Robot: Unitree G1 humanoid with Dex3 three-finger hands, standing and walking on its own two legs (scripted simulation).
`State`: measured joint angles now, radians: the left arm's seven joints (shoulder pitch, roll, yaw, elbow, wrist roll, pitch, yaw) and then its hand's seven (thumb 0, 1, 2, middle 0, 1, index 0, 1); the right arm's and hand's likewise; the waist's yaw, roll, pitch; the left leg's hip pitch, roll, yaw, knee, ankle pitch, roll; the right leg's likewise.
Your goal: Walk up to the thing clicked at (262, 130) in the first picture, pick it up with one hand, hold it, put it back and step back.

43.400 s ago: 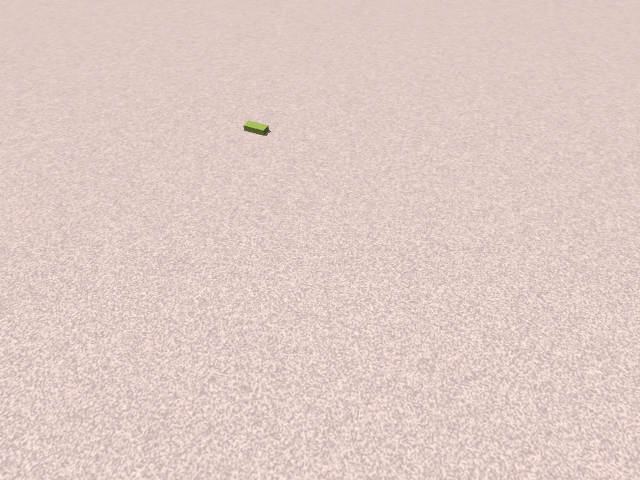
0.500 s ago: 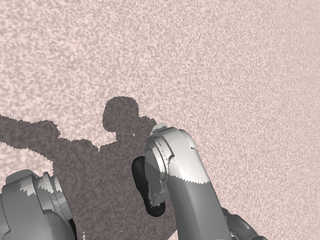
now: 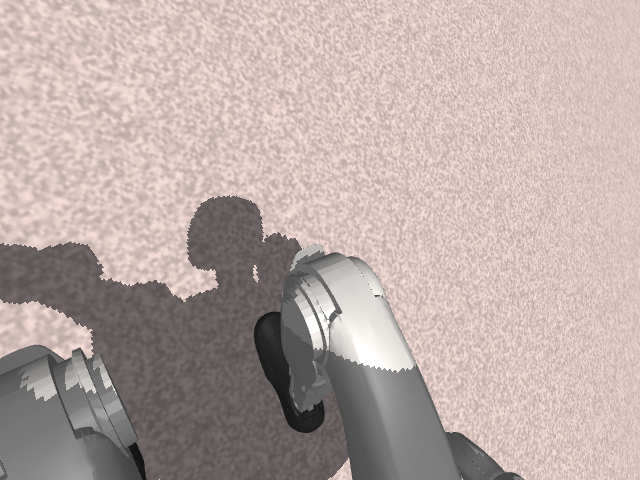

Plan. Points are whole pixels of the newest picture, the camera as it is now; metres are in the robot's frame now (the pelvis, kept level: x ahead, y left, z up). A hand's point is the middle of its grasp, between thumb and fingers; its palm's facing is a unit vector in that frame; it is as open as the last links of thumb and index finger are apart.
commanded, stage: open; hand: left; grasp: from above
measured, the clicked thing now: out of the picture +0.47 +0.33 -0.28
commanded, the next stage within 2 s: withdraw in 0.82 s
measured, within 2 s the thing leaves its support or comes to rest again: neither
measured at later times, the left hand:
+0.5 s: hand out of the picture +0.46 +0.33 -0.25, palm faces -0.47 -0.14 -0.87, open 11.9 cm
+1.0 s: hand out of the picture +0.46 +0.33 -0.25, palm faces -0.46 -0.14 -0.88, open 13.7 cm
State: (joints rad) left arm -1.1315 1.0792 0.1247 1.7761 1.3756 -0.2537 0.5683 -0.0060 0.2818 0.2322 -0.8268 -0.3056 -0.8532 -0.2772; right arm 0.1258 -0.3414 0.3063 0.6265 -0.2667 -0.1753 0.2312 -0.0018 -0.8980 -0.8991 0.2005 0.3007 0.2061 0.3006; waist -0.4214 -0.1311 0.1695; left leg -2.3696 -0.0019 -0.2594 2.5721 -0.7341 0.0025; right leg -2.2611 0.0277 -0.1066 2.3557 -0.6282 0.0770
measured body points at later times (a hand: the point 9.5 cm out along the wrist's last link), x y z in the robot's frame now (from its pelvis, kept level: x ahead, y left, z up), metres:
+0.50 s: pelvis +0.00 +0.00 +0.00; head +0.29 +0.12 +0.33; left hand +0.48 +0.33 -0.20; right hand +0.05 -0.26 -0.05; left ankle +0.06 +0.12 -0.27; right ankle +0.13 -0.14 -0.27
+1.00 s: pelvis +0.00 +0.00 +0.01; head +0.29 +0.13 +0.32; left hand +0.48 +0.33 -0.20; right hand +0.05 -0.26 -0.04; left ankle +0.06 +0.12 -0.27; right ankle +0.13 -0.14 -0.26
